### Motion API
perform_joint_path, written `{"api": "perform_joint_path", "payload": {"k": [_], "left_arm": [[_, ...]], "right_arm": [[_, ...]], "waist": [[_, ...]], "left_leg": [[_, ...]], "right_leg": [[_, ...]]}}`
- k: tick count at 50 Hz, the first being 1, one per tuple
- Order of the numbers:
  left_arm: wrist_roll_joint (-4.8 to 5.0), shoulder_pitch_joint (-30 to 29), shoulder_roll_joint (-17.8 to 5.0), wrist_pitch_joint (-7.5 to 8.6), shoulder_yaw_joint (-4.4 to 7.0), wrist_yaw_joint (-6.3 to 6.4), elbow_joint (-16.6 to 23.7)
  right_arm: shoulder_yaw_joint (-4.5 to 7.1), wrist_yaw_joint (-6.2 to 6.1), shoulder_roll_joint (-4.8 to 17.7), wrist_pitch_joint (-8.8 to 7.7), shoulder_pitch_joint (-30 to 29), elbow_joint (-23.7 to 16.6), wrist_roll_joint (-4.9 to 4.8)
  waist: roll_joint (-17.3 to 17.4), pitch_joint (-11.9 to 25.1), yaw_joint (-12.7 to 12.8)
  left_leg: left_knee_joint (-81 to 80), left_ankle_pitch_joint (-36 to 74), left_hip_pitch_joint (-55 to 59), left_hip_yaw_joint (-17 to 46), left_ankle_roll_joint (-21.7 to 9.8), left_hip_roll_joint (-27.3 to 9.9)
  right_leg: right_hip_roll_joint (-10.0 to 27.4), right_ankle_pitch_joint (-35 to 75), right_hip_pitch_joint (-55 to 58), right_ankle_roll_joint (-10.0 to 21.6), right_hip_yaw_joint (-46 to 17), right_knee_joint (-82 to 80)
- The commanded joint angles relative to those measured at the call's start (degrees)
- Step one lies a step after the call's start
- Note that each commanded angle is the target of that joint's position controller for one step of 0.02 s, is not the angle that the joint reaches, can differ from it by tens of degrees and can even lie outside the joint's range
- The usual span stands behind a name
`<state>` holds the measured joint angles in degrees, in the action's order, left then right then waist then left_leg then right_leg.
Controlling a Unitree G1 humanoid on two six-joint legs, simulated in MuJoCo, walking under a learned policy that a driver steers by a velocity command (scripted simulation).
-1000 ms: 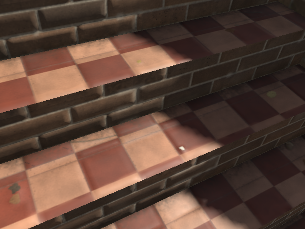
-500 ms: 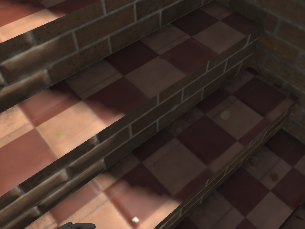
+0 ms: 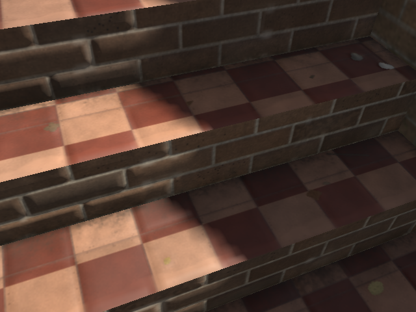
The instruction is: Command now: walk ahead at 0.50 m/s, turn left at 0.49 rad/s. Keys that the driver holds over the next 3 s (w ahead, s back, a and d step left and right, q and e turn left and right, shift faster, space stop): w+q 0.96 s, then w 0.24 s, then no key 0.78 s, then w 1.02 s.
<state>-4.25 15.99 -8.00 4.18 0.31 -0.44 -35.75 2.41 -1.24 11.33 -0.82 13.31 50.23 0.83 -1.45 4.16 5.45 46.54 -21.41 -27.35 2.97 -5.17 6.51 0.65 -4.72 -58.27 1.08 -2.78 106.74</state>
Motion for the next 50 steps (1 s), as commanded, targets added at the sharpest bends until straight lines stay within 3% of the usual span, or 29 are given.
{"api": "perform_joint_path", "payload": {"k": [1,4,6,8,10,12,13,14,15,16,17,18,20,23,28,30,31,32,33,34,35,36,37,38,39,41,42,46,50], "left_arm": [[0.64,0.13,-1.68,-0.63,-0.32,0.28,3.51],[2.21,0.72,-2.55,-1.76,0.25,0.83,1.85],[1.07,-2.3,-3.39,-2.09,0.66,0.94,2.19],[1.33,-5.47,-2.7,-1.62,0.1,-0.02,2.77],[3.02,-8.53,-1.99,-0.73,-0.58,-1.07,3.9],[6.51,0.73,-4.09,-0.36,0.83,-0.99,1.31],[7.35,9.05,-4.91,0.22,1.75,-0.19,-1.46],[6.28,10.68,-6.18,0.87,2.65,0.53,-3.17],[3.89,10.83,-7.94,2.24,3.06,0.67,-4.35],[2.9,12.41,-10.16,2.7,2.92,0.94,-3.82],[0.89,14.09,-16.34,1.68,5.29,1.28,-4.92],[0.47,8.53,-11.66,1.62,4.53,1.51,-3.55],[0.81,7.05,-7.56,3.25,3.27,1.54,-8.88],[1.55,12.47,-2.11,5.02,1.77,0.58,-16.14],[2.11,7.5,-5.61,6.05,1.92,0.52,-17.35],[3.17,12.1,-6.24,5.1,2.27,1.71,-19.66],[4.54,13.53,-9.69,4.55,2.99,2.77,-19.66],[5.43,11.85,-8.53,3.8,2.47,3.46,-20.03],[6.87,11.84,-9.74,4.12,2.3,4.48,-18.57],[7.2,14.85,-13.27,4.14,2.76,5.32,-18.8],[8.02,11.15,-16.65,4.11,3.62,4.03,-16.54],[8.14,7.17,-20.3,4.3,4.79,2.17,-12.56],[6.63,2.15,-19.76,5.12,5.39,-0.43,-7.09],[3.54,-6.59,-15.66,5.41,5.41,-3.25,-2.58],[-0.5,-11.39,-6.6,4.97,3.81,-4.06,1.55],[-0.83,-13.11,4.06,3.38,-0.26,-1.77,7.21],[-0.87,-10.95,6.69,2.82,-1.92,-0.83,7.82],[0.14,-7.03,4.19,0.42,-2.55,1.18,5.74],[1.3,-18.45,7.19,0.16,-4.06,3.11,9.59]], "right_arm": [[1.72,-1.35,5.29,-2.41,-5.76,-4.46,-0.94],[2.51,-2.49,6.84,-3.61,-4.17,-5.38,-0.54],[3.72,-2.41,8.75,-4.61,-1.69,-6.63,-0.4],[4.49,-3.49,9.48,-3.99,0.8,-7.86,0.56],[5.18,-4.39,10.03,-3.55,-0.49,-9.79,2.15],[5.15,-4.16,8.74,-2.9,-1.52,-10.49,3.1],[4.83,-3.69,8.08,-2.7,-2.02,-10.72,3.45],[4.35,-2.48,5.6,-2.76,-0.12,-10.84,2.89],[3.19,-0.69,1.06,-3.7,1.13,-12.03,2.24],[1.39,-0.14,-4.33,-5.33,2.75,-14.46,0.65],[2.98,-0.2,1.05,-5.13,6.86,-14.84,-1.43],[3.16,-1.49,1.31,-4.3,0.31,-15.82,-0.25],[0.06,-1.2,-4.66,-4.2,-13.58,-20.15,1.74],[-1.72,0.55,-7.75,-1.75,-12.94,-20.34,0.87],[-2.4,-0.37,-6.23,0.78,-22.22,-23.38,0.68],[-3.05,-0.55,-5.89,1.14,-27.72,-25.7,0.08],[-4.54,-0.06,-6.26,1.51,-29.32,-26.7,-1.51],[-5.45,-0.3,-7.32,2.05,-24.72,-24.45,-2.53],[-4.56,-0.27,-5.1,2.2,-19.82,-21.04,-2.83],[-4.5,-0.47,-5.57,2.8,-10.86,-18.11,-2.82],[-3.66,-0.59,-2.37,2.11,0.57,-15.78,-0.32],[-2.08,0.12,2.06,1.29,5.93,-14.58,1.22],[0.54,-0.92,8.85,2.27,6.86,-13.65,1.63],[3.75,-2.05,14.33,3.98,2.96,-14.57,0.49],[4.15,-1.52,12.49,4.05,-4.36,-16.0,0.77],[2.17,-1.63,5.89,0.9,-3.99,-9.06,1.89],[0.81,-1.6,1.14,-0.78,-1.9,-4.31,1.92],[0.4,1.16,-0.13,-4.73,0.79,0.12,0.07],[0.92,1.33,2.53,-6.6,12.97,3.46,0.47]], "waist": [[5.31,-7.22,1.43],[9.85,-0.57,-0.16],[6.89,0.12,-2.98],[5.99,-0.55,-4.57],[5.7,-1.42,-4.01],[9.62,-0.8,-0.58],[6.76,-0.81,3.52],[1.58,-2.74,3.71],[-6.85,-1.65,1.13],[-12.84,2.92,-1.87],[-22.51,12.76,-2.32],[-9.13,7.06,-2.96],[-0.65,-6.09,-2.33],[3.43,-7.42,-6.03],[1.18,-10.74,-8.73],[-2.24,-10.21,-6.72],[-6.15,-7.93,-4.63],[-7.81,-3.87,-6.45],[-4.67,0.75,-6.8],[-9.56,8.33,-8.95],[-13.37,16.91,-12.95],[-10.51,23.24,-15.43],[-0.03,23.04,-15.33],[14.6,20.82,-14.76],[6.26,15.49,-12.36],[-2.09,-3.8,-5.6],[-4.29,-8.78,-2.19],[-1.42,-10.43,-0.24],[5.11,-7.26,-7.44]], "left_leg": [[-25.14,-15.8,-11.75,17.66,-8.49,-10.31],[-26.38,-14.45,-6.43,20.63,-11.35,-11.56],[-26.69,-13.29,2.14,24.3,-12.57,-13.19],[-27.79,-11.7,9.04,25.31,-11.62,-13.78],[-31.47,-10.84,4.4,25.24,-11.17,-15.62],[-31.96,-11.11,-1.24,25.0,-10.63,-14.69],[-24.68,-8.92,-0.63,23.55,-10.2,-12.67],[-13.07,2.44,2.17,18.29,-9.36,-9.31],[6.88,9.29,-1.97,10.03,-6.64,-4.53],[26.1,1.5,-16.05,3.47,-2.25,-1.91],[45.49,-2.33,-27.22,-2.37,2.5,-0.23],[70.77,3.91,-34.88,-0.99,3.3,-3.83],[93.75,9.06,-49.76,2.52,0.6,-4.0],[97.66,8.38,-53.04,6.92,-3.35,-3.77],[77.42,13.05,-46.96,-1.16,-3.05,-4.23],[63.79,9.49,-44.07,-7.45,-2.91,-5.58],[49.92,-1.65,-37.83,-14.13,-3.5,-7.95],[41.41,-4.68,-24.92,-17.54,-4.54,-6.81],[35.35,-12.42,-14.44,-22.59,-4.4,-1.92],[33.35,-19.01,-9.82,-23.3,-5.1,1.31],[29.64,-18.06,-1.8,-17.36,-7.62,2.3],[19.27,-16.52,7.73,-8.53,-7.77,4.03],[4.84,-25.14,16.76,15.05,-11.53,-3.28],[-20.74,-44.07,17.64,49.19,-16.63,-10.9],[-27.8,-42.23,13.1,55.1,-15.61,-15.14],[-23.7,-28.23,-2.37,42.46,-10.4,-15.77],[-20.85,-20.99,-6.47,34.06,-7.84,-12.8],[-20.04,0.58,-7.09,14.82,-6.57,-7.34],[-27.82,1.46,12.99,23.35,-9.78,-14.62]], "right_leg": [[2.15,3.44,0.14,-2.07,2.81,-10.06],[2.63,7.23,3.51,-1.23,3.99,-8.39],[3.91,4.2,0.53,-0.52,3.16,-11.17],[5.05,-0.53,2.29,-0.1,2.67,-26.32],[5.27,-9.28,15.43,2.01,3.9,-45.04],[4.48,-16.0,36.71,5.08,5.34,-63.14],[2.57,-10.89,44.95,5.49,7.23,-74.19],[0.1,-12.6,46.2,4.0,8.5,-83.34],[3.37,-9.79,52.53,1.74,5.37,-83.76],[17.8,8.5,61.91,1.73,-13.45,-82.2],[28.38,-7.04,68.97,8.9,-39.63,-97.24],[28.64,-26.12,62.28,10.69,-38.17,-98.59],[21.34,-22.16,54.3,8.36,-16.74,-94.08],[17.84,-14.91,51.17,5.24,-4.26,-90.69],[13.61,-1.51,39.0,1.33,10.35,-99.84],[11.75,7.45,42.53,2.95,12.89,-103.84],[12.88,16.54,46.04,5.68,15.2,-112.33],[10.36,33.56,46.49,7.45,19.64,-110.62],[12.33,76.97,49.83,8.64,20.75,-101.34],[16.59,101.72,58.82,10.2,19.5,-91.81],[19.9,114.8,63.38,11.63,18.48,-75.54],[19.22,105.33,60.33,12.52,17.06,-60.95],[13.46,79.29,41.03,9.22,13.88,-46.02],[-2.8,11.87,21.01,5.98,8.44,-18.66],[-3.29,3.29,7.8,4.4,-4.41,10.9],[-1.94,3.99,-4.58,3.75,-3.68,22.07],[-0.31,3.61,-6.69,4.22,-3.05,19.8],[1.66,5.31,-8.57,3.65,1.14,10.78],[3.31,-6.78,-30.92,4.42,3.38,34.15]]}}
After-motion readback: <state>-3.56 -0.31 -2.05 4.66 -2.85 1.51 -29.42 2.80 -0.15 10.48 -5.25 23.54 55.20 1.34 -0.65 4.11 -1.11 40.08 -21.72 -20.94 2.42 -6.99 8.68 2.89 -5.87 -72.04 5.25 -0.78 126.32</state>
